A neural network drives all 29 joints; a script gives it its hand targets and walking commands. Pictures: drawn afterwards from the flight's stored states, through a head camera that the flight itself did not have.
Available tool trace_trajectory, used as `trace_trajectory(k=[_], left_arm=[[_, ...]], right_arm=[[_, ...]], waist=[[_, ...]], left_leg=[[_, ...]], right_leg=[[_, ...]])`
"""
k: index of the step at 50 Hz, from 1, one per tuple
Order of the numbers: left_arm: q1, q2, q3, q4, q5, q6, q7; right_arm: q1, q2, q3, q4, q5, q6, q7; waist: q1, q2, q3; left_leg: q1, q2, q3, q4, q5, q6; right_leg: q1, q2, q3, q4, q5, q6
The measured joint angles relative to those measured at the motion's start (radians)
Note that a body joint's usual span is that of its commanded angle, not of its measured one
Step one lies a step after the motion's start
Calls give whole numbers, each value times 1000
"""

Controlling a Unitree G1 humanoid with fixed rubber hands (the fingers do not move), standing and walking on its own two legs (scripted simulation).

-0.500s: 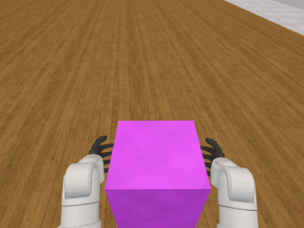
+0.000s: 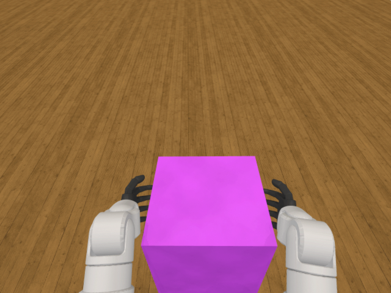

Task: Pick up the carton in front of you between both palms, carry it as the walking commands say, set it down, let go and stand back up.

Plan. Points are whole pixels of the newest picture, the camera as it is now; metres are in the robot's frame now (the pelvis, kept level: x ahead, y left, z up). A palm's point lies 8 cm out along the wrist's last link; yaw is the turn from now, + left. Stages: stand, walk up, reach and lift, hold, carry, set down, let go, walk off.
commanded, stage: carry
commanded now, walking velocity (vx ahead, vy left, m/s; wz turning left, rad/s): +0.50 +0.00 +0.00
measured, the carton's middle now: (206, 228) +0.27 +0.00 -0.02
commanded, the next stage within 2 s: none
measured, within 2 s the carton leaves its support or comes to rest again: neither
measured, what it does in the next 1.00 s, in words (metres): walks ahead: left foot, then right foot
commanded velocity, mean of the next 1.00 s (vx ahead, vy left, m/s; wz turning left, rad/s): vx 0.09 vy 0.00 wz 0.00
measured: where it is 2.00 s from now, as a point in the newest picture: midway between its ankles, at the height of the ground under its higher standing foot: (198, 282)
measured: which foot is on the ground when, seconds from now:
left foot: up 0.00-0.32, down 0.34-1.00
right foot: down 0.00-0.36, up 0.38-0.60, down 0.62-1.00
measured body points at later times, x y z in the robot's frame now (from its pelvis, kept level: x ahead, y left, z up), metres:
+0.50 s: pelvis +0.29 +0.04 +0.01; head +0.30 +0.06 +0.46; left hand +0.58 +0.18 +0.07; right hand +0.57 -0.12 +0.08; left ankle +0.37 +0.12 -0.73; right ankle +0.20 -0.07 -0.69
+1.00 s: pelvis +0.41 +0.03 +0.00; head +0.39 +0.03 +0.45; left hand +0.69 +0.17 +0.08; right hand +0.68 -0.13 +0.08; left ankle +0.37 +0.12 -0.73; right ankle +0.36 -0.08 -0.73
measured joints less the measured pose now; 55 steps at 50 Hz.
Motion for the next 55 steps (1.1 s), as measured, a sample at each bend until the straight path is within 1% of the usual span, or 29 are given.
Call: trace_trajectory(k=[1, 3, 5, 8, 11, 14, 16, 17, 18, 19, 20, 21, 22, 23, 24, 26, 28, 30, 31, 32, 33, 35, 40, 46, 55], left_arm=[[13, 1, 0, -6, -3, -4, 0], [38, 4, -2, -27, -8, -13, 1], [56, 5, -4, -50, -14, -24, 2], [73, 7, -8, -85, -22, -39, 3], [77, 7, -16, -122, -28, -40, 5], [63, 6, -22, -159, -30, -26, 6], [47, 5, -21, -180, -27, -11, 6], [38, 4, -17, -189, -25, -2, 6], [25, 8, -7, -191, -24, 4, 5], [5, 13, 5, -183, -26, 10, 7], [-13, 16, 18, -173, -25, 18, 8], [-24, 18, 27, -162, -23, 26, 8], [-30, 14, 34, -153, -20, 32, 8], [-31, 6, 39, -146, -17, 36, 9], [-29, -5, 43, -142, -12, 39, 11], [-26, -5, 32, -142, -7, 41, 12], [-28, -4, 25, -148, -7, 37, 12], [-29, -4, 21, -160, -7, 33, 12], [-28, -4, 19, -163, -7, 32, 12], [-23, -3, 14, -159, -6, 27, 12], [-16, -2, 10, -151, -5, 25, 11], [-13, -1, 9, -129, -3, 28, 10], [-27, -3, 24, -75, 1, 26, 2], [-22, -2, 28, -57, 2, 22, 0], [-11, -1, 21, -84, -2, 15, 1]], right_arm=[[7, 1, 7, 0, -2, -4, 0], [20, -2, 26, -5, 0, -15, 0], [32, -4, 41, -19, 2, -29, -1], [48, -5, 55, -51, 3, -44, -2], [59, -5, 59, -96, 8, -45, -4], [56, -5, 53, -143, 16, -32, -7], [41, -5, 47, -162, 19, -21, -7], [28, -4, 44, -166, 21, -14, -7], [13, -2, 46, -156, 20, -16, -8], [-8, 0, 49, -133, 18, -21, -10], [-30, 3, 46, -108, 15, -23, -11], [-45, 5, 42, -87, 14, -21, -11], [-52, 7, 36, -74, 15, -17, -11], [-52, 7, 29, -66, 16, -13, -11], [-48, 7, 23, -63, 19, -9, -9], [-42, 6, 16, -66, 23, -8, -7], [-39, 5, 15, -79, 25, -12, -6], [-35, 5, 15, -94, 26, -17, -6], [-33, 4, 16, -98, 27, -19, -5], [-29, 3, 15, -96, 25, -22, -3], [-25, 3, 16, -90, 24, -21, -2], [-21, 2, 16, -75, 19, -12, -2], [-34, 3, 11, -36, 2, -1, -1], [-37, 4, 12, -15, -4, 0, -1], [-28, 3, 20, -38, 0, -9, -1]], waist=[[2, -2, 11], [6, -4, 28], [10, -7, 35], [11, -11, 32], [5, -13, 24], [-1, -15, 16], [-3, -19, 13], [-2, -17, 13], [-8, -33, 10], [-15, -59, 16], [-18, -72, 27], [-19, -75, 37], [-18, -74, 46], [-17, -71, 54], [-16, -69, 60], [-17, -65, 74], [-21, -63, 86], [-21, -66, 88], [-22, -70, 83], [-23, -66, 72], [-23, -56, 57], [-23, -39, 25], [-18, -20, -26], [-11, -23, -31], [-9, -29, -8]], left_leg=[[-63, 1, -3, 35, 31, 6], [-162, 13, 2, 6, 94, 7], [-231, 30, 9, -85, 143, -1], [-287, 48, 25, -271, 222, -16], [-292, 50, 50, -444, 307, -17], [-262, 33, 86, -564, 389, -9], [-206, 13, 121, -647, 449, -4], [-164, 5, 142, -691, 488, -3], [-144, -8, 157, -683, 440, 39], [-150, -21, 169, -642, 385, 69], [-150, -24, 175, -616, 346, 86], [-141, -23, 178, -613, 327, 93], [-125, -19, 178, -628, 336, 74], [-105, -18, 179, -649, 333, 73], [-84, -19, 179, -675, 330, 77], [-45, -22, 179, -718, 328, 80], [-16, -26, 178, -733, 318, 78], [7, -33, 179, -720, 291, 71], [16, -38, 179, -703, 271, 67], [24, -39, 176, -685, 248, 62], [34, -35, 173, -674, 228, 57], [52, -29, 168, -663, 200, 51], [59, -15, 154, -612, 137, 27], [56, -9, 141, -572, 100, 13], [51, -8, 134, -555, 78, 15]], right_leg=[[28, 2, 1, -28, -1, 5], [85, 6, 6, -84, -6, 8], [141, 10, 11, -136, -14, 12], [225, 12, 17, -202, -34, 25], [309, 11, 20, -238, -75, 47], [385, 4, 21, -231, -143, 78], [422, -8, 27, -179, -214, 104], [428, -14, 31, -122, -262, 117], [409, -37, 35, -32, -311, 126], [360, -58, 65, 98, -327, 129], [296, -53, 106, 234, -347, 131], [234, -36, 136, 344, -370, 127], [180, -19, 152, 413, -385, 119], [140, -9, 157, 427, -390, 112], [113, -4, 156, 393, -387, 107], [83, 1, 151, 265, -364, 104], [70, 0, 140, 139, -297, 103], [82, -11, 121, 8, -161, 105], [99, -21, 113, -38, -62, 102], [116, -25, 106, -49, 1, 95], [129, -23, 102, -44, -10, 88], [153, -19, 95, -36, -76, 80], [173, -12, 87, -7, -147, 80], [173, -12, 84, 30, -185, 80], [166, -14, 81, 54, -210, 78]])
